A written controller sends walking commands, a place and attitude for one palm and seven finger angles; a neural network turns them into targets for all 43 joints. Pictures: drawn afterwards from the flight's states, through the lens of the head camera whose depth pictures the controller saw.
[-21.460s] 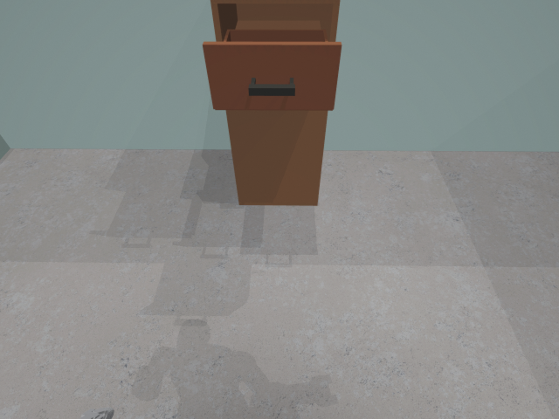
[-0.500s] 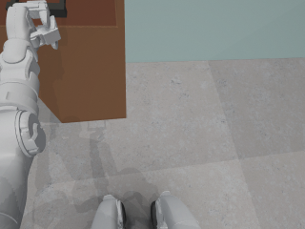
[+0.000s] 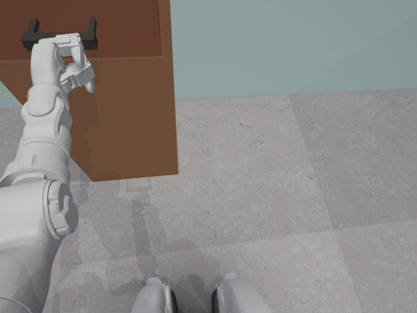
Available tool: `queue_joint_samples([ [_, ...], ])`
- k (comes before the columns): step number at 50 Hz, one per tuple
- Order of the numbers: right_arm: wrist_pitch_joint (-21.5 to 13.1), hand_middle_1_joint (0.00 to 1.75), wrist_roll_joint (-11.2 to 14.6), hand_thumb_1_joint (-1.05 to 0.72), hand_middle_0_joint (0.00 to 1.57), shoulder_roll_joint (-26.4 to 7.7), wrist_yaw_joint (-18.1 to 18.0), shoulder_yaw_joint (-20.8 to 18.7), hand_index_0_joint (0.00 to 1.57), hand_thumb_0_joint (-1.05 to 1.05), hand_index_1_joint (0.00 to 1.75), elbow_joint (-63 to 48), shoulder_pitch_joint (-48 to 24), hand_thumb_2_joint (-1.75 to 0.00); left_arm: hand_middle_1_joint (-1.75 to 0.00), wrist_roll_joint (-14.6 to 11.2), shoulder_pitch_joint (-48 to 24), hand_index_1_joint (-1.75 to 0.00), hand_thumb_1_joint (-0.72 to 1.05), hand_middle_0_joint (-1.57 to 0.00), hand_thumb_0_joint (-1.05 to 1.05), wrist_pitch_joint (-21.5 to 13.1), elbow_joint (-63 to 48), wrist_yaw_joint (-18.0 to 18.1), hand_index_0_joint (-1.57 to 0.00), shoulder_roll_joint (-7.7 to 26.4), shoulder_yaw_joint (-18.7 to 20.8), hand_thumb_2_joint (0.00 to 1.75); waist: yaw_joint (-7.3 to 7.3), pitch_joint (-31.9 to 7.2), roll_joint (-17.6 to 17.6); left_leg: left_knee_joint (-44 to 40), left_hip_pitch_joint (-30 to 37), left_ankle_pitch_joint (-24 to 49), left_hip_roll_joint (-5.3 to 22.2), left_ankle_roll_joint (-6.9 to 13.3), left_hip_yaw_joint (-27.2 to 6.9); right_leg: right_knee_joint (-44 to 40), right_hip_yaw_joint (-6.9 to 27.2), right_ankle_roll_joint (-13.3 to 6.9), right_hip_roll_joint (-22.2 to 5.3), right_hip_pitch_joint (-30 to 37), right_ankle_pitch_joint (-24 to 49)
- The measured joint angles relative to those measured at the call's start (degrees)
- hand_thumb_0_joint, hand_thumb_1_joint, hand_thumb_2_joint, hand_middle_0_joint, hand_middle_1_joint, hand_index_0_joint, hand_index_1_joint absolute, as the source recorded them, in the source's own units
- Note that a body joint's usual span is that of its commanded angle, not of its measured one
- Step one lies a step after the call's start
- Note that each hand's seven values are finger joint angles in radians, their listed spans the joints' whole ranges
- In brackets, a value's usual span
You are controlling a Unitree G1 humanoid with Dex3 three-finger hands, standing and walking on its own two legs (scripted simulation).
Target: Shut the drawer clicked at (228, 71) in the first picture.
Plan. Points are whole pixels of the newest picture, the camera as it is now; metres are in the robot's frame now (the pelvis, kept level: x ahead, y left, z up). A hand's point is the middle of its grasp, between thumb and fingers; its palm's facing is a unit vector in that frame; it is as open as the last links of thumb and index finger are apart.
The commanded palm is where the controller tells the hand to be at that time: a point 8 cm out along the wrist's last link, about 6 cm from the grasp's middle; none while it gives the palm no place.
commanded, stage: pull the fist back off the drawer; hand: left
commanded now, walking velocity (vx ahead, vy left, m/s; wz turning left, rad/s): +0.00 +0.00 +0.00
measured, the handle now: (62, 32) +0.62 +0.20 +0.11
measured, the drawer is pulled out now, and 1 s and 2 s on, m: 0.00 0.00 0.00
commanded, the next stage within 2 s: draw the hand back to the body in 0.04 s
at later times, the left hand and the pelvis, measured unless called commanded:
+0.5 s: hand (51, 104) +0.44 +0.19 +0.13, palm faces +0.05 -1.00 -0.04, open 3.2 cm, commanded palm +0.40 +0.23 +0.14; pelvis +0.05 -0.01 +0.04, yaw +0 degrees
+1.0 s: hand out of the picture +0.29 +0.21 +0.19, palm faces +0.31 -0.90 -0.29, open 3.3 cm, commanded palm +0.24 +0.26 +0.20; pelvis +0.03 -0.01 +0.07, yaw +2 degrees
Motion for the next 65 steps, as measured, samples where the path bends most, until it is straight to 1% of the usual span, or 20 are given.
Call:
queue_joint_samples([
  [8, 1.4, 0.30, 0.9, -0.90, 0.20, 0.4, -0.2, -0.5, 0.21, 0.01, 0.30, -0.9, -1.1, -0.89, -1.60, -0.3, 4.4, -1.60, 0.85, -1.40, 0.01, -1.3, -1.7, -1.3, -1.40, -1.3, 1.2, 0.92, 1.08, -0.2, -0.2, -1.7, 4.0, -1.1, 0.2, -0.4, 0.7, -1.4, 0.8, -0.2, 0.3, 3.5, -1.0],
  [10, 1.9, 0.30, 1.1, -0.90, 0.20, 0.5, -0.2, -0.7, 0.21, 0.01, 0.30, -1.2, -1.5, -0.89, -1.60, -0.7, 5.9, -1.60, 0.85, -1.40, 0.01, -1.3, -3.4, -1.7, -1.40, -1.7, 2.3, 0.91, 1.45, -0.2, -0.4, -2.2, 4.8, -1.2, 0.3, -0.5, 0.9, -1.7, 1.1, -0.4, 0.4, 4.1, -1.1],
  [12, 2.4, 0.30, 1.5, -0.90, 0.20, 0.6, -0.2, -1.1, 0.21, 0.01, 0.30, -1.9, -1.7, -0.89, -1.60, -1.8, 9.6, -1.60, 0.85, -1.40, 0.01, -1.2, -7.8, -2.2, -1.40, -2.3, 3.2, 0.91, 1.98, -0.4, -0.5, -3.3, 6.4, -1.3, 0.5, -0.6, 1.5, -2.5, 1.7, -0.4, 0.5, 5.3, -1.1],
  [14, 2.7, 0.30, 2.1, -0.90, 0.20, 0.6, -0.2, -1.6, 0.20, 0.01, 0.30, -2.6, -1.5, -0.89, -1.60, -3.1, 14.9, -1.60, 0.86, -1.40, 0.01, -0.9, -13.7, -2.8, -1.39, -3.3, 3.0, 0.91, 2.79, -0.8, -0.3, -4.9, 8.5, -1.2, 0.5, -0.7, 2.0, -3.9, 2.3, -0.4, 0.6, 7.2, -0.9],
  [18, 2.8, 0.30, 3.6, -0.91, 0.20, 0.7, -0.4, -2.2, 0.20, 0.01, 0.30, -3.4, -1.4, -0.89, -1.60, -6.3, 26.2, -1.60, 0.88, -1.40, 0.01, 1.3, -25.2, -4.4, -1.39, -6.1, 0.6, 0.91, 5.09, -1.8, 0.1, -8.5, 14.4, -0.8, 0.4, -0.8, 2.4, -7.6, 2.9, -0.4, 0.7, 12.9, -0.2],
  [22, 2.2, 0.30, 4.8, -0.90, 0.20, 0.7, -1.0, -2.0, 0.20, 0.01, 0.30, -3.6, -3.2, -0.89, -1.60, -9.3, 34.0, -1.60, 0.89, -1.40, 0.01, 4.9, -32.2, -5.3, -1.39, -8.3, -2.0, 0.90, 6.99, -2.2, 0.0, -11.7, 20.0, -0.4, -0.2, -1.0, 1.9, -10.8, 2.5, -0.4, 0.3, 18.8, 0.1],
  [26, 0.9, 0.30, 5.3, -0.90, 0.20, 0.3, -2.0, -2.1, 0.20, 0.01, 0.30, -4.3, -6.9, -0.89, -1.60, -10.5, 39.7, -1.60, 0.90, -1.40, 0.01, 7.3, -38.6, -5.1, -1.40, -9.6, -4.1, 0.90, 8.37, -1.3, 0.0, -13.2, 23.6, 0.2, -0.8, -1.0, 1.1, -12.6, 1.7, -0.4, -0.2, 22.8, 0.4],
  [30, -0.8, 0.30, 5.3, -0.91, 0.20, -0.2, -2.7, -2.4, 0.20, 0.01, 0.30, -5.0, -10.2, -0.89, -1.60, -11.3, 45.1, -1.60, 0.90, -1.40, 0.01, 8.0, -46.5, -5.6, -1.40, -11.1, -6.7, 0.90, 9.96, -0.6, 0.3, -14.6, 26.6, 1.1, -1.4, -0.9, 0.8, -13.6, 1.4, -0.3, -0.7, 25.9, 0.9],
  [33, -1.8, 0.30, 5.5, -0.91, 0.20, -0.3, -3.2, -2.0, 0.20, 0.01, 0.30, -5.2, -12.2, -0.89, -1.60, -12.4, 48.1, -1.60, 0.90, -1.40, 0.01, 8.8, -50.5, -6.6, -1.40, -11.8, -7.6, 0.90, 10.97, -0.6, 0.3, -15.8, 28.8, 1.7, -1.8, -0.9, 0.7, -14.5, 1.3, -0.3, -1.1, 28.0, 1.1],
  [34, -1.7, 0.30, 5.6, -0.91, 0.20, -0.1, -3.5, -1.8, 0.20, 0.01, 0.30, -5.2, -13.0, -0.90, -1.60, -11.0, 49.0, -1.60, 0.90, -1.41, 0.01, 9.3, -51.9, -5.3, -1.40, -11.6, -8.2, 0.90, 11.38, -0.2, 0.2, -16.4, 29.9, 2.0, -1.9, -0.9, 0.8, -14.8, 1.4, -0.3, -1.2, 28.9, 1.3],
  [35, -1.5, 0.30, 5.5, -0.91, 0.20, 0.2, -3.9, -1.7, 0.20, 0.01, 0.30, -5.1, -13.8, -0.90, -1.60, -9.4, 50.0, -1.60, 0.90, -1.41, 0.01, 9.8, -53.4, -3.2, -1.40, -11.3, -9.0, 0.90, 11.74, 0.3, 0.0, -17.4, 31.2, 2.5, -2.0, -0.9, 1.0, -15.4, 1.6, -0.3, -1.3, 30.0, 1.6],
  [38, -0.9, 0.30, 5.5, -0.91, 0.20, 0.9, -4.7, -1.2, 0.20, 0.01, 0.30, -5.2, -15.5, -0.90, -1.60, -6.4, 53.9, -1.60, 0.90, -1.41, 0.01, 11.7, -57.9, 2.6, -1.40, -11.0, -10.6, 0.90, 12.46, 1.5, 0.0, -20.6, 34.7, 4.2, -2.2, -1.0, 1.3, -18.0, 1.9, -0.3, -1.4, 33.2, 3.1],
  [42, -0.3, 0.30, 5.3, -0.90, 0.20, 1.6, -5.5, -0.4, 0.20, 0.01, 0.30, -4.9, -16.7, -0.90, -1.60, -4.4, 59.1, -1.60, 0.90, -1.41, 0.01, 13.8, -62.8, 7.3, -1.40, -11.1, -11.4, 0.90, 13.24, 3.2, 0.1, -24.6, 39.0, 6.3, -2.4, -0.9, 1.4, -21.7, 2.1, -0.3, -1.5, 37.3, 5.1],
  [46, -0.8, 0.30, 4.7, -0.90, 0.20, 1.9, -5.9, 0.2, 0.20, 0.01, 0.30, -3.9, -16.6, -0.90, -1.60, -3.3, 63.2, -1.60, 0.90, -1.41, 0.01, 14.7, -67.8, 10.1, -1.40, -11.3, -11.6, 0.90, 13.97, 4.7, 0.3, -27.9, 42.7, 7.9, -2.6, -1.0, 1.3, -25.0, 1.9, -0.4, -1.6, 41.1, 6.7],
  [50, -1.6, 0.30, 4.1, -0.90, 0.20, 2.1, -5.7, 0.5, 0.20, 0.01, 0.30, -2.8, -16.1, -0.90, -1.60, -2.9, 67.9, -1.60, 0.90, -1.41, 0.01, 14.3, -73.7, 11.4, -1.40, -11.1, -11.2, 0.90, 14.35, 5.5, 1.0, -30.6, 45.9, 9.1, -2.8, -0.9, 1.4, -27.6, 2.1, -0.3, -1.7, 44.1, 7.9],
  [55, -1.8, 0.30, 3.5, -0.90, 0.20, 2.4, -5.2, 0.3, 0.21, 0.01, 0.30, -1.8, -15.5, -0.89, -1.60, -3.0, 74.7, -1.60, 0.90, -1.41, 0.01, 13.2, -80.5, 11.5, -1.40, -10.6, -9.7, 0.90, 14.33, 5.7, 1.5, -32.9, 48.5, 10.1, -2.8, -1.0, 1.7, -29.7, 2.4, -0.3, -1.7, 46.5, 8.8],
  [60, -2.0, 0.30, 3.2, -0.90, 0.20, 2.2, -4.9, -0.4, 0.21, 0.02, 0.30, -1.4, -15.0, -0.89, -1.60, -2.9, 81.3, -1.60, 0.90, -1.41, 0.01, 12.9, -85.6, 11.3, -1.40, -10.4, -8.0, 0.90, 14.50, 6.1, 1.7, -33.6, 49.8, 10.3, -2.6, -1.1, 1.6, -31.0, 2.4, -0.4, -1.4, 48.1, 9.4],
  [65, -3.3, 0.30, 3.0, -0.90, 0.20, 1.7, -5.1, -1.3, 0.20, 0.02, 0.30, -1.4, -14.5, -0.90, -1.60, -2.8, 87.9, -1.60, 0.89, -1.41, 0.01, 12.2, -91.7, 11.6, -1.40, -9.8, -6.3, 0.90, 14.97, 5.9, 2.1, -33.5, 50.2, 10.3, -2.4, -1.2, 1.5, -31.6, 2.3, -0.5, -1.2, 48.8, 9.7],
])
